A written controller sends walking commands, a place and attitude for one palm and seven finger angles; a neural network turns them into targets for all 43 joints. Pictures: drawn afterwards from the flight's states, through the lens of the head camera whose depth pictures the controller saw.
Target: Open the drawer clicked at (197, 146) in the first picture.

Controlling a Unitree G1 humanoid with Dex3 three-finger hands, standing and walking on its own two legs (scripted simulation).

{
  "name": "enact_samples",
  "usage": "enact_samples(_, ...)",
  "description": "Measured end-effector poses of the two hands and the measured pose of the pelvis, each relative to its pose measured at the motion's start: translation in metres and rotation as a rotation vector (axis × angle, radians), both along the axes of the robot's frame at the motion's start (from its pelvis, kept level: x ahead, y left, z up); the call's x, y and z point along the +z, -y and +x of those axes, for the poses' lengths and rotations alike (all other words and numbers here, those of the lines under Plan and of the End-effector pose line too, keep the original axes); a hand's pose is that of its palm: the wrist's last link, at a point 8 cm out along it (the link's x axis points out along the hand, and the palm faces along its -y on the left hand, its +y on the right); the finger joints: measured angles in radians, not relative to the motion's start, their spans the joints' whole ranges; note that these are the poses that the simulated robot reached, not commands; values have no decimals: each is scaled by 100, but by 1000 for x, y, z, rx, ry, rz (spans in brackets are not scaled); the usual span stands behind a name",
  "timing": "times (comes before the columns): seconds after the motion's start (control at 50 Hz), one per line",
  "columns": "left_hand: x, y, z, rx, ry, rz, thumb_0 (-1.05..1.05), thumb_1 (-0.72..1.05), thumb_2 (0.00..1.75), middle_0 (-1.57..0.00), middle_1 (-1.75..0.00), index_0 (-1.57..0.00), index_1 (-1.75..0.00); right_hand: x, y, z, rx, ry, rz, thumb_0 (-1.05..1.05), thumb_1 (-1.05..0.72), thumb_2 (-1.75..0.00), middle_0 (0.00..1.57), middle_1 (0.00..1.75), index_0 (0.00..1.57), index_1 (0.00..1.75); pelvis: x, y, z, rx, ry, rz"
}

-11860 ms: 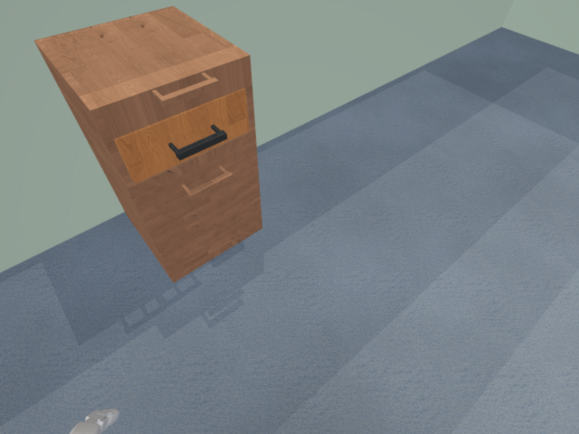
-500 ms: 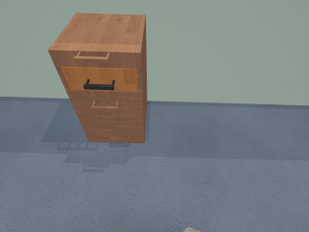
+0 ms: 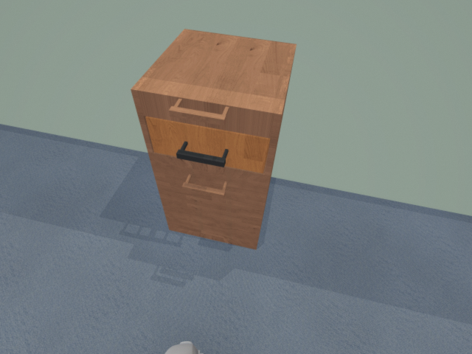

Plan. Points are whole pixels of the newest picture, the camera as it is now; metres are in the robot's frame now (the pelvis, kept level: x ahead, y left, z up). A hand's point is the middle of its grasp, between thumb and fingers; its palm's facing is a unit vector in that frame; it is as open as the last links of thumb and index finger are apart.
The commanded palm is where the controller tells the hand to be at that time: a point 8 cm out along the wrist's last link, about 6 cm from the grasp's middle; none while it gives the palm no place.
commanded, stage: take the last steps up to it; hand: left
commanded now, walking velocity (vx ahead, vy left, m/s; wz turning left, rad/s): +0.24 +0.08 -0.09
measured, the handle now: (203, 153) +0.69 +0.17 -0.16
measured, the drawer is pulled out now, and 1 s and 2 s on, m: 0.00 0.00 0.00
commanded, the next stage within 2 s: come to a stop and stand still in 0.22 s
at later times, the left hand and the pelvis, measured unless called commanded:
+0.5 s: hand (147, 291) +0.26 +0.22 -0.17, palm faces -0.04 -0.98 -0.21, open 7.4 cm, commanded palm none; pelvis +0.17 +0.05 +0.00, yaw -3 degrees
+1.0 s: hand (114, 315) +0.21 +0.28 -0.18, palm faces +0.01 -0.98 -0.21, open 7.4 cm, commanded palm none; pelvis +0.14 +0.09 +0.00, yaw -3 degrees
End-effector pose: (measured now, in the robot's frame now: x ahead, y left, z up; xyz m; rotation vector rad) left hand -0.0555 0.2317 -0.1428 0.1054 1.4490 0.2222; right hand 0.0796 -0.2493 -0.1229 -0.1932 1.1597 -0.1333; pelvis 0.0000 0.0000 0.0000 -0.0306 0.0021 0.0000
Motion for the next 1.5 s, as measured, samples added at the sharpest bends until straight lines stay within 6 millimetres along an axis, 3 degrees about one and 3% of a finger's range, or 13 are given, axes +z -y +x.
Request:
enact_samples(0.06, -17, -17, 1, 24, -86, -35, 0, 91, 90, -20, -30, -19, -30, -4, -24, 45, 42, 41, -30, 1, -91, -90, 19, 30, 19, 29, -13, -24, 28, -2, -1, 1)
enact_samples(0.12, -18, -33, 25, 13, -123, -50, 0, 91, 90, -20, -30, -19, -30, -2, -47, 62, 35, 47, -34, 0, -91, -90, 19, 30, 20, 29, -12, -40, 47, -15, 7, 4)
enact_samples(0.28, 0, -63, 160, -80, 62, -20, 1, 91, 90, -20, -30, -19, -30, 0, -76, 46, -102, -71, -10, -1, -94, -90, 20, 30, 20, 29, 7, -61, 100, -45, 12, 34)
enact_samples(0.4, 9, -58, 257, -132, 196, 0, 0, 91, 90, -20, -30, -19, -30, -13, -94, 24, -160, -220, 43, 0, -93, -90, 20, 30, 20, 29, 6, -62, 138, -46, 17, 55)
enact_samples(0.48, 9, -41, 303, -172, 239, 8, 0, 91, 90, -20, -30, -19, -30, -24, -104, 19, -191, -308, 90, 1, -92, -90, 20, 30, 20, 29, 0, -54, 160, -46, 26, 59)
enact_samples(0.56, 3, -23, 330, -210, 254, 18, 0, 91, 90, -20, -30, -19, -30, -39, -102, 29, -236, -351, 131, 1, -91, -90, 20, 30, 20, 29, -9, -41, 177, -58, 20, 55)
enact_samples(0.68, 10, -22, 331, -191, 251, 44, -1, 92, 90, -21, -30, -20, -30, -41, -84, 65, -213, -310, 114, 1, -91, -90, 20, 30, 20, 29, -5, -40, 168, -42, 12, 54)
enact_samples(0.78, 15, -39, 317, -184, 240, 63, 0, 92, 90, -21, -30, -20, -30, -35, -72, 96, -169, -210, 74, 1, -91, -90, 20, 30, 20, 29, -2, -50, 156, -45, -1, 54)
enact_samples(0.88, 11, -65, 297, -164, 248, 55, 0, 91, 90, -21, -30, -20, -30, -23, -74, 108, -128, -119, 23, 1, -91, -90, 20, 30, 20, 29, -3, -66, 143, -51, -2, 42)
enact_samples(1.02, -1, -95, 252, -110, 171, 5, 0, 91, 90, -20, -30, -19, -30, -3, -105, 75, -116, -121, -15, 0, -91, -90, 20, 30, 20, 29, 3, -88, 138, -46, 8, 18)
enact_samples(1.2, 4, -92, 199, -110, -24, -13, 1, 91, 90, -20, -30, -19, -30, -2, -120, 38, -162, -245, 20, 1, -91, -90, 20, 30, 20, 30, 12, -82, 146, -66, -29, 24)
enact_samples(1.34, 0, -61, 212, -184, -23, 24, 1, 91, 90, -20, -30, -19, -30, -30, -95, 17, -209, -317, 59, 1, -90, -90, 20, 30, 20, 30, -5, -64, 143, -93, -45, 15)
enact_samples(1.5, 0, -45, 242, -166, 92, 39, 2, 94, 90, -21, -30, -20, -30, -35, -86, 44, -176, -220, 67, 1, -91, -90, 20, 30, 20, 29, -6, -53, 154, -68, 0, 27)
